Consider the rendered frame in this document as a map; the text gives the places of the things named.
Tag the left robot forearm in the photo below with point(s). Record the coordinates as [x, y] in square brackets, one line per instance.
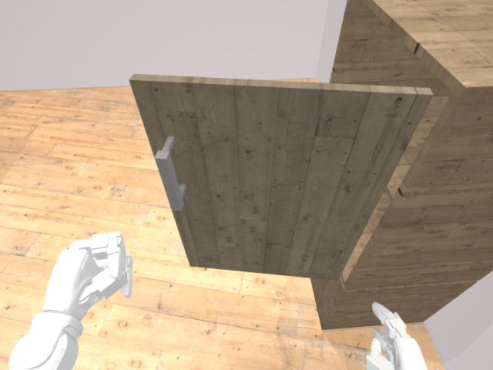
[50, 343]

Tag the handle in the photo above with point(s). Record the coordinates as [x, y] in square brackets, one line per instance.
[167, 172]

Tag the right robot hand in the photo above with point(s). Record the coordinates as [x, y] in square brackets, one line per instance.
[402, 351]

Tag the cupboard door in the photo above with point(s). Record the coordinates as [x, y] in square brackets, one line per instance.
[281, 177]

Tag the left robot hand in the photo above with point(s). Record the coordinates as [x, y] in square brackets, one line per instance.
[68, 288]

